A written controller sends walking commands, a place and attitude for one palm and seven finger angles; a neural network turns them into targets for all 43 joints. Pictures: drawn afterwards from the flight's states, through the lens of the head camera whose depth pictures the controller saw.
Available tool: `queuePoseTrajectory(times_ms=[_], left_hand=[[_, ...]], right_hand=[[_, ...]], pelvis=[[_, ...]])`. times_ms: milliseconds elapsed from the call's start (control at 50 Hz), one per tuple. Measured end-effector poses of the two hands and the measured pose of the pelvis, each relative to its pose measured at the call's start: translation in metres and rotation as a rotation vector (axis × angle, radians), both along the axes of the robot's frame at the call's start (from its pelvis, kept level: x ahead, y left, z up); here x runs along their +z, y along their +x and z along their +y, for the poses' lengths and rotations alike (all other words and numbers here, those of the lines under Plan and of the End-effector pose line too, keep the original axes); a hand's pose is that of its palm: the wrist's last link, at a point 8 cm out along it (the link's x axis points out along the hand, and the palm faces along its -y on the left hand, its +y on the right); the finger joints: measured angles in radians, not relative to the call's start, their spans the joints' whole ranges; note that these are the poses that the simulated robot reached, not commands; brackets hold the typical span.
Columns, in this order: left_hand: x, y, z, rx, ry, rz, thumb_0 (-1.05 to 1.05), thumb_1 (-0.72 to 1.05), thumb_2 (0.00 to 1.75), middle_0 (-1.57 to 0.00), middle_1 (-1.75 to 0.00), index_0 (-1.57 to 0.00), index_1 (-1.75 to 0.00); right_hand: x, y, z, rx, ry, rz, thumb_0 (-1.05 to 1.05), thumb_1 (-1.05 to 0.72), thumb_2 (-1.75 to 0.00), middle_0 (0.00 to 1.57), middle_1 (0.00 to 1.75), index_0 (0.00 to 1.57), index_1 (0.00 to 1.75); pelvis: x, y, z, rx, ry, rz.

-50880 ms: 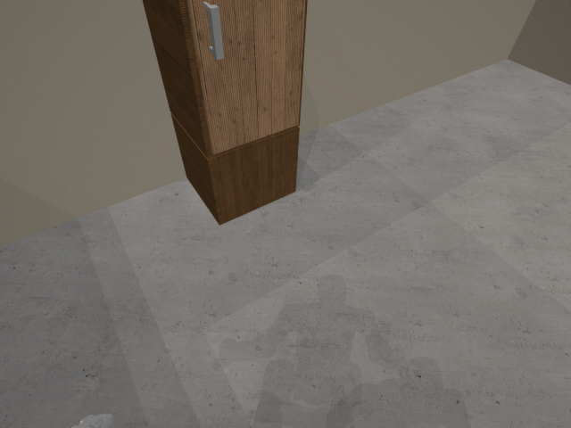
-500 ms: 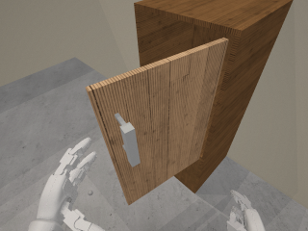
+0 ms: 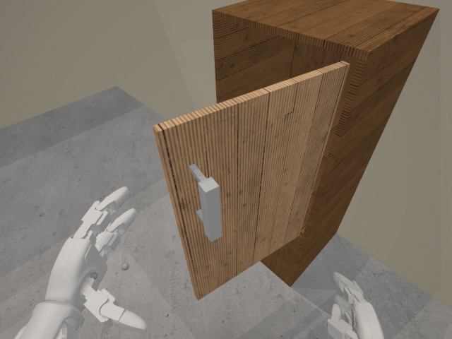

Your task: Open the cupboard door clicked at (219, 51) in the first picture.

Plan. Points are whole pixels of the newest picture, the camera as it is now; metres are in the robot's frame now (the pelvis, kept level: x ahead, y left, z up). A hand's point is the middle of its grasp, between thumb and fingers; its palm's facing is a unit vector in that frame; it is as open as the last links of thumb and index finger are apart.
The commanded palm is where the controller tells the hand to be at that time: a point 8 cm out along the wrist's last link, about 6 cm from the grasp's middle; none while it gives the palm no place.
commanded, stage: draw the hand back to the body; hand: left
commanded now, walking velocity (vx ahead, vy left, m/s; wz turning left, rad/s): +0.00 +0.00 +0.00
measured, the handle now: (204, 203) +0.31 +0.07 +0.11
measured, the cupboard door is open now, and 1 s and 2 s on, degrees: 78 78 78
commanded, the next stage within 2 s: step back with the hand held close in 1.16 s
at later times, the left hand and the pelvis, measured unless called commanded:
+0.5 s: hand (79, 240) +0.21 +0.23 +0.15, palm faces +0.29 -0.89 -0.36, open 12.5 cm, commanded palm +0.16 +0.28 +0.17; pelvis +0.01 +0.02 +0.02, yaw -2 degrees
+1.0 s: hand (66, 217) +0.23 +0.25 +0.17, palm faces +0.39 -0.83 -0.39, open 7.6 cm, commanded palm +0.18 +0.30 +0.19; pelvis +0.03 +0.01 +0.02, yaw -3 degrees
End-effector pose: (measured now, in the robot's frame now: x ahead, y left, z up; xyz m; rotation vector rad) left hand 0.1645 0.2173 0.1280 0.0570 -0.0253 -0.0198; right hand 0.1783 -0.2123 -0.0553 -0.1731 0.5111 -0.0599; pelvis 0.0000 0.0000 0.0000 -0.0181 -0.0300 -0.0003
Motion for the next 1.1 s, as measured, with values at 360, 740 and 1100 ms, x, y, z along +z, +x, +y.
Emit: queuePoseTrajectory(times_ms=[360, 740, 1100], left_hand=[[0.025, -0.006, 0.04, 0.268, 0.267, -0.038, -0.01, -0.13, 0.46, -0.17, -0.3, -0.17, -0.3], [0.054, 0.019, 0.076, 0.378, 0.386, -0.111, 0.01, 0.53, 0.74, -0.2, -0.3, -0.19, -0.3], [0.057, 0.022, 0.069, 0.4, 0.383, -0.112, 0.01, 0.88, 0.9, -0.21, -0.3, -0.21, -0.3]], right_hand=[[0.006, 0.001, 0.013, 0.012, -0.053, 0.081, 0.01, -0.9, -0.9, 0.2, 0.3, 0.21, 0.3], [-0.001, 0.012, -0.001, -0.045, -0.045, 0.158, 0.01, -0.9, -0.9, 0.2, 0.3, 0.21, 0.3], [-0.002, 0.017, -0.014, -0.053, -0.042, 0.167, 0.01, -0.9, -0.9, 0.2, 0.3, 0.21, 0.3]], pelvis=[[0.015, 0.003, 0.014, -0.023, 0.001, -0.051], [0.019, 0.026, 0.015, -0.046, 0.01, -0.049], [0.019, 0.027, 0.002, -0.044, 0.012, -0.046]])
